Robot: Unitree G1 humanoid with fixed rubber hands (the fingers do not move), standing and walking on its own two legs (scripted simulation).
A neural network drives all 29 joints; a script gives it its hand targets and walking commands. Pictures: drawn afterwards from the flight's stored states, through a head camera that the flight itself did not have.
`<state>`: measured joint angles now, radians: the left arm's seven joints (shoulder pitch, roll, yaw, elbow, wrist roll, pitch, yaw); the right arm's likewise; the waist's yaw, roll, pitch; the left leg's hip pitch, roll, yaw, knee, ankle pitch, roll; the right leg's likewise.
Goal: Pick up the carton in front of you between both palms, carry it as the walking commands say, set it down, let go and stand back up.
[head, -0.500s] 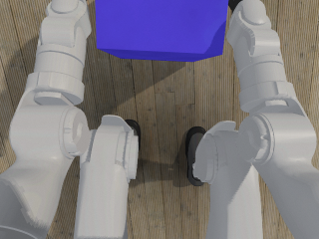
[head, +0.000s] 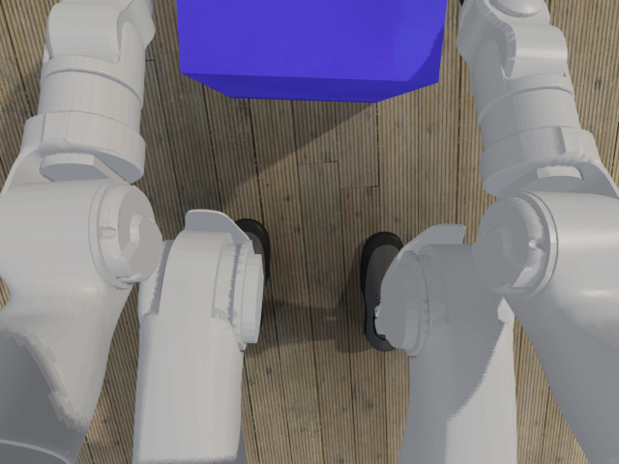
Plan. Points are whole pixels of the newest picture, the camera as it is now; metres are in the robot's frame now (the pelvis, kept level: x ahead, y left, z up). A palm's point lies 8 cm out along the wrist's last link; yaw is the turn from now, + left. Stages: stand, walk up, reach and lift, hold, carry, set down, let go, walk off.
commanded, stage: set down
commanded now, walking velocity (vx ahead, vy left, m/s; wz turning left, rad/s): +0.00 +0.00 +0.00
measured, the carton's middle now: out of the picture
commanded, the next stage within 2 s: let go in 1.58 s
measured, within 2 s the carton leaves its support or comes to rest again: neither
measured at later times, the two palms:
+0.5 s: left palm out of the picture +0.54 +0.25 -0.18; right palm out of the picture +0.56 -0.14 -0.18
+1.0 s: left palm out of the picture +0.55 +0.25 -0.02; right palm out of the picture +0.57 -0.13 -0.02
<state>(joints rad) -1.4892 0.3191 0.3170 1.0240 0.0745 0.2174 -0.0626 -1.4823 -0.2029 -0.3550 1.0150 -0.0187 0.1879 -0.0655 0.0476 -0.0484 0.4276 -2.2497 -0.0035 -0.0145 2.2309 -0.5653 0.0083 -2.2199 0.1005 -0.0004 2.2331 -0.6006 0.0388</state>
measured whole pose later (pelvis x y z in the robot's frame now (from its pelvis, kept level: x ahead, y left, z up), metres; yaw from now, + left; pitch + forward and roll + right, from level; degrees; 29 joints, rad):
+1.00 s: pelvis +0.01 +0.00 +0.09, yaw +1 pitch +44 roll -2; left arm -1.37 0.40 0.22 1.05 -0.08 0.15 0.03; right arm -1.33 -0.25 -0.24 0.96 0.08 0.17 -0.14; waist 0.02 -0.02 0.09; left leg -2.15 -0.03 -0.03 1.90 -0.52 0.00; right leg -2.11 0.07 0.01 1.90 -0.57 0.03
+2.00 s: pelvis +0.09 +0.01 +0.35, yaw +3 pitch +36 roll -1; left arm -0.57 0.24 0.25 0.66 0.07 0.10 -0.07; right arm -0.53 -0.16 -0.21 0.61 -0.07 0.10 0.00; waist 0.01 -0.01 -0.07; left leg -1.20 -0.03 -0.03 0.84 -0.27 0.01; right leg -1.16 0.03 0.04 0.84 -0.31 0.02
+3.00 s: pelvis +0.13 +0.00 +0.41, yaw +3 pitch -3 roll +0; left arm 0.21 0.25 0.04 0.51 0.03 0.09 -0.02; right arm 0.20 -0.24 -0.03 0.54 -0.03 0.09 0.02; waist 0.00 -0.01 0.05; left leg -0.16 -0.02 -0.04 0.49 -0.28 0.00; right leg -0.13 0.03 0.05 0.48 -0.30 -0.01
